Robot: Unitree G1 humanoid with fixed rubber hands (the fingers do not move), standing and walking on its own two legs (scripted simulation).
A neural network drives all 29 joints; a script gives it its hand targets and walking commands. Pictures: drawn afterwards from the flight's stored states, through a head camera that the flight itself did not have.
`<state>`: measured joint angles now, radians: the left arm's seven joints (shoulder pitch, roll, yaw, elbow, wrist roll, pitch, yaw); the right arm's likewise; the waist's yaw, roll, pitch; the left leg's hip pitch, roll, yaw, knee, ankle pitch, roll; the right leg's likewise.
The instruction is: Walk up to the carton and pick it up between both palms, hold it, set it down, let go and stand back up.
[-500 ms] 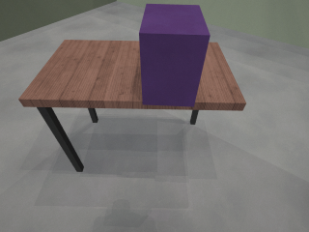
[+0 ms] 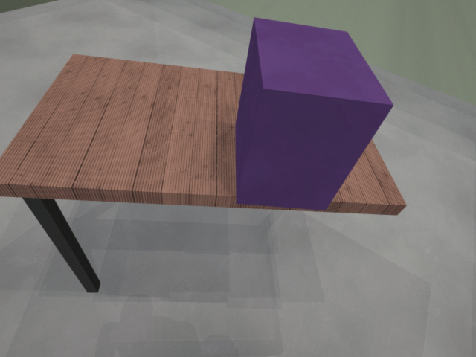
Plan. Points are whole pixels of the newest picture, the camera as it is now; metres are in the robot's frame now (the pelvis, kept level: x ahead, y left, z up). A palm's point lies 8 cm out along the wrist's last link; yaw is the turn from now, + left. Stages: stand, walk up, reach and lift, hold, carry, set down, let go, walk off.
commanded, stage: walk up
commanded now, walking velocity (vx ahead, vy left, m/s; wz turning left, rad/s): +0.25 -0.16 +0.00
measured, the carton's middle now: (291, 118) +0.61 -0.11 +0.09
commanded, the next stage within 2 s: stand in 1.86 s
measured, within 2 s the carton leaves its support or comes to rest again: neither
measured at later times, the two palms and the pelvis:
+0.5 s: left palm out of the picture +0.16 +0.15 -0.13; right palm out of the picture +0.10 -0.29 -0.16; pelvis +0.11 -0.07 +0.00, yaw +1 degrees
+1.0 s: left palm out of the picture +0.11 +0.14 -0.15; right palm out of the picture +0.11 -0.24 -0.14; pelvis +0.14 -0.05 +0.01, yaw -1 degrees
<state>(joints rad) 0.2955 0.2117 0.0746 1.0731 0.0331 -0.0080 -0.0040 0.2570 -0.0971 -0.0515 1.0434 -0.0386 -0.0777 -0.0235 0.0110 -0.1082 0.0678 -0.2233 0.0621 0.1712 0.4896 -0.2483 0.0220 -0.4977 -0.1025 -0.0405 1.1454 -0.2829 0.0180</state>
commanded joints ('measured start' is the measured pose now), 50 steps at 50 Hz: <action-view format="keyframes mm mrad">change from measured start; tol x16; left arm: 1 102 -15 -5 -21 -2 17 -8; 9 -129 1 -26 -120 -17 13 -40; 15 243 205 25 -44 -14 -47 -2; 20 -40 -2 -55 -92 -30 -65 26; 50 103 -43 -89 125 -33 -9 49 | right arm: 1 165 -135 -14 11 -5 -11 5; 50 117 -69 54 134 32 43 -13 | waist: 1 -15 328 -8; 12 -1 276 -5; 14 76 -136 -170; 18 2 -60 37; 27 -54 -111 -76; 33 -16 227 53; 50 -10 105 45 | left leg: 1 66 308 -187 -215 576 109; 11 -3 311 -195 -167 189 100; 13 -140 203 -77 81 117 31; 14 -319 38 57 379 -290 -47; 15 -334 15 -52 541 -376 -40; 27 -25 -7 -106 182 -131 -27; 31 191 77 -156 -105 266 -13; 34 13 106 -212 -185 169 32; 50 105 70 -168 -229 226 38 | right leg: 1 -38 -25 20 -82 36 6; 12 395 40 -90 -669 74 -20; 14 724 -301 329 -850 39 -122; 17 421 -321 339 -961 48 -155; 19 347 -239 177 -928 373 -139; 21 315 -217 49 -835 1147 -174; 22 344 -205 22 -811 1277 -187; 28 384 -168 37 -789 832 -191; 32 263 -14 1 -844 101 -68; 50 394 -45 12 -869 199 -39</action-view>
